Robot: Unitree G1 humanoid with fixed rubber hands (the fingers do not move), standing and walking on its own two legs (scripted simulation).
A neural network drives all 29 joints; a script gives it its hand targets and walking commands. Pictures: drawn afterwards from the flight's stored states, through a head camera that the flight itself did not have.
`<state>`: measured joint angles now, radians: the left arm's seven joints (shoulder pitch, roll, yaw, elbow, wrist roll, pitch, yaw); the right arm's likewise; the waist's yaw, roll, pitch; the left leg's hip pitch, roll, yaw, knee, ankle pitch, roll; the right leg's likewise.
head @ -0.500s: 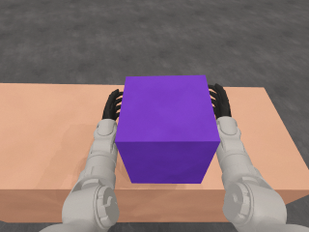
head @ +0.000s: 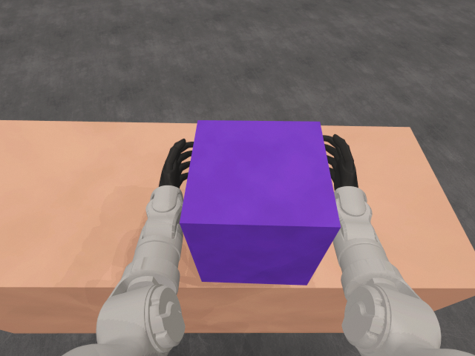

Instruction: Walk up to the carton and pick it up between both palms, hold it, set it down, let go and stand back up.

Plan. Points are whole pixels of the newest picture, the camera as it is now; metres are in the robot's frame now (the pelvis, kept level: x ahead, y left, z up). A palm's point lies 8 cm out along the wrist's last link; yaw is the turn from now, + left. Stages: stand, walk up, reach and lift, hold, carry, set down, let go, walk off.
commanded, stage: set down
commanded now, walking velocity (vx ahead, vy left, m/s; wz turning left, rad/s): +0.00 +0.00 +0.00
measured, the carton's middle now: (255, 208) +0.36 +0.00 +0.00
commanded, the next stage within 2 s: none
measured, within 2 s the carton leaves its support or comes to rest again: rests again in 0.48 s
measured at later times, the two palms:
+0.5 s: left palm (174, 192) +0.39 +0.16 +0.00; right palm (334, 188) +0.40 -0.15 +0.02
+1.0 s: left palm (174, 192) +0.39 +0.16 +0.00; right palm (332, 188) +0.40 -0.14 +0.02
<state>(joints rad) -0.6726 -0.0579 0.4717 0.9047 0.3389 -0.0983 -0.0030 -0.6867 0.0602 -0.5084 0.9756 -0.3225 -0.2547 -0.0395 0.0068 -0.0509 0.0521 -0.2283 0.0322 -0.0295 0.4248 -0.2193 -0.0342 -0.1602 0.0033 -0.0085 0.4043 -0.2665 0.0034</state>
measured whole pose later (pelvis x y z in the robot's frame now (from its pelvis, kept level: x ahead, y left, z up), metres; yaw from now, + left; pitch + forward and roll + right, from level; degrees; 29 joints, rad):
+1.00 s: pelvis +0.01 +0.00 +0.00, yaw +0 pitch +10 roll +0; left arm -0.63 -0.05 0.48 0.98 0.34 -0.32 0.02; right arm -0.66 0.07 -0.52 1.05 -0.35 -0.46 -0.06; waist 0.01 -0.04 0.00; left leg -0.38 0.03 -0.03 0.42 -0.22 -0.03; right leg -0.31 0.00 -0.01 0.40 -0.26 0.00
